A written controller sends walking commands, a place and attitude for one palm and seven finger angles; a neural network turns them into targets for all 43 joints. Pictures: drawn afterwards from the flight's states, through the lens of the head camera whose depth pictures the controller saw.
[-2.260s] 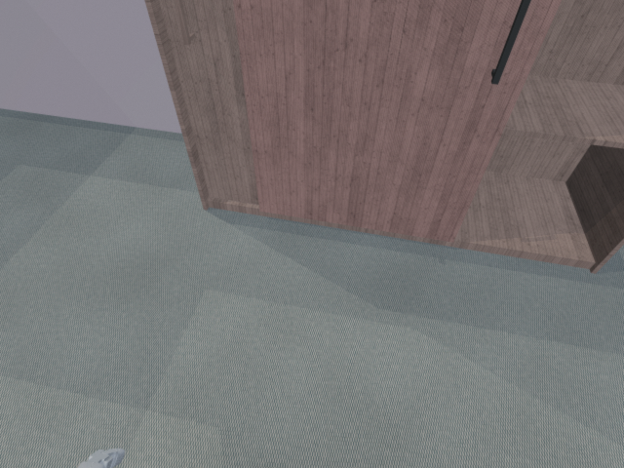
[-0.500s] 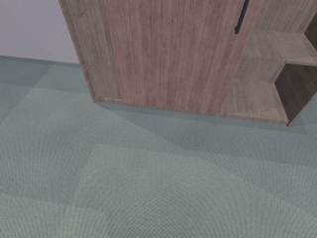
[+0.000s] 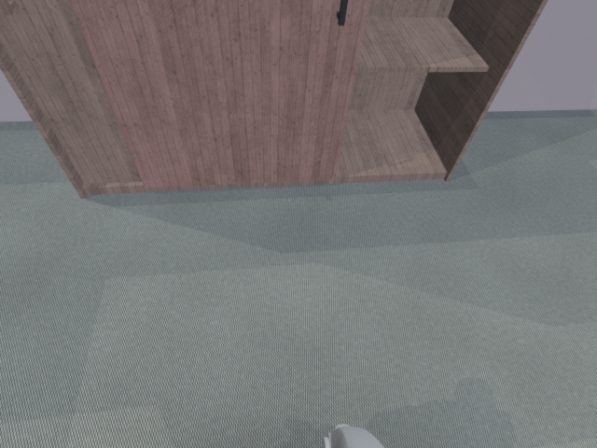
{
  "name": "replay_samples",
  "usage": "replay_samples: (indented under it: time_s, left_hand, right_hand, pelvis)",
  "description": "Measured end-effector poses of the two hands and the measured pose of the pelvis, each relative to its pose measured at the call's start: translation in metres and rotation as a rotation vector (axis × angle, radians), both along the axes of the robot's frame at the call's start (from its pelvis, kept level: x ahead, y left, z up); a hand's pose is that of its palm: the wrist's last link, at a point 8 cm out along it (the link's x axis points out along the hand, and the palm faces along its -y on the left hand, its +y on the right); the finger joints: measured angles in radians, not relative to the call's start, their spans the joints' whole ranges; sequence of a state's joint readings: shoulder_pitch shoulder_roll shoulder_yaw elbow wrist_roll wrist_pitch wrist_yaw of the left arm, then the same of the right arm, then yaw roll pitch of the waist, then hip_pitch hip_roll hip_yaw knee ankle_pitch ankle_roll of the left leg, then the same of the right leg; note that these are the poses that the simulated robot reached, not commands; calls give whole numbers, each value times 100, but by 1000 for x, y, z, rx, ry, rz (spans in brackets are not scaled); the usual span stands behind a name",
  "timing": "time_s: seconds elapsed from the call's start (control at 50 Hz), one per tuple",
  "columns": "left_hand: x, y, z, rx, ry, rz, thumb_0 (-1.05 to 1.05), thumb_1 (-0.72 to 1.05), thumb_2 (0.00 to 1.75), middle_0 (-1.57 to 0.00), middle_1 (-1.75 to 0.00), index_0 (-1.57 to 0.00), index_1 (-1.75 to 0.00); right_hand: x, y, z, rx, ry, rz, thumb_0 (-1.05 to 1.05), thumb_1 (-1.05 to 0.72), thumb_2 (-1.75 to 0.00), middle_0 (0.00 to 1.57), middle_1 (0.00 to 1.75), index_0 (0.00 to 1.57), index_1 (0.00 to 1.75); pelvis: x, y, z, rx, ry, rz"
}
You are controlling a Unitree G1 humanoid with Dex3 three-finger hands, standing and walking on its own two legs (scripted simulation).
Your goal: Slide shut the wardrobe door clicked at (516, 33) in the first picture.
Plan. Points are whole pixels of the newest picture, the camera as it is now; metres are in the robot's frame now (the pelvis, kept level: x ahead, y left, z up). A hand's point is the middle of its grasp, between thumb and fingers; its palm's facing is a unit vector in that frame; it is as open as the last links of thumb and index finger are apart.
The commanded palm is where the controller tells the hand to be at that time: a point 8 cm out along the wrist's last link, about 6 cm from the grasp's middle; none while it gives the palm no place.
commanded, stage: walk to a spot facing it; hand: left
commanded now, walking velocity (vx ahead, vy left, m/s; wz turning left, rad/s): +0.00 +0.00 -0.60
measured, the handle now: out of the picture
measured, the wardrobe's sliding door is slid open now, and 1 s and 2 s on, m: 0.56 0.56 0.56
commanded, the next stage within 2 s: turn to face it in 1.62 s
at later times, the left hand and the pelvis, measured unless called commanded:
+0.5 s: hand out of the picture +0.13 +0.17 -0.17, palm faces -0.25 -0.95 -0.18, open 7.4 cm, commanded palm none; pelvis +0.07 -0.01 +0.00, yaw -18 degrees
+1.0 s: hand (309, 279) +0.43 +0.00 -0.15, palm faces -0.62 -0.77 -0.16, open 7.4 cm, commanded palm none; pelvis +0.22 -0.07 +0.00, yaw -35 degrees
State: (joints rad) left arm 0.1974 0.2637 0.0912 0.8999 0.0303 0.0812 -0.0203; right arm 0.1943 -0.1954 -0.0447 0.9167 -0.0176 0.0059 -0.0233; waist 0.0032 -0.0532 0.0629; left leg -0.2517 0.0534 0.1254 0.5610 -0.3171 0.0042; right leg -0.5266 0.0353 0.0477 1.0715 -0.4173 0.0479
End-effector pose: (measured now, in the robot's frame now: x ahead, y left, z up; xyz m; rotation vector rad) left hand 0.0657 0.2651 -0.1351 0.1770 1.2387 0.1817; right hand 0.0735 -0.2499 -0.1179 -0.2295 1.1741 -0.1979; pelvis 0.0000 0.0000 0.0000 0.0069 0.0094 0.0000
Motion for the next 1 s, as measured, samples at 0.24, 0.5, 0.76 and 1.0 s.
replay_samples:
  time_s: [0.24,0.5,0.76,1.0]
  left_hand:
    - [62,-41,15,38,-117,-203,1,91,90,-19,-30,-19,-30]
    - [67,-41,-3,-40,92,-278,1,91,90,-20,-30,-20,-30]
    - [240,-63,3,-66,11,-468,1,91,90,-19,-30,-19,-30]
    - [392,-221,8,-103,-77,-742,1,92,90,-19,-30,-19,-30]
  right_hand:
    - [-71,-37,-28,53,83,-180,0,-91,-89,20,30,20,30]
    - [-7,-40,16,-14,-58,-267,0,-91,-89,20,30,20,30]
    - [-26,36,12,46,63,-525,0,-91,-89,20,30,20,30]
    - [-69,97,-3,266,370,-819,0,-91,-89,20,30,20,30]
  pelvis:
    - [3,-25,-10,-37,-14,-157]
    - [67,-12,5,-27,-10,-305]
    - [152,-6,14,-39,-14,-486]
    - [224,-67,4,-6,-14,-614]
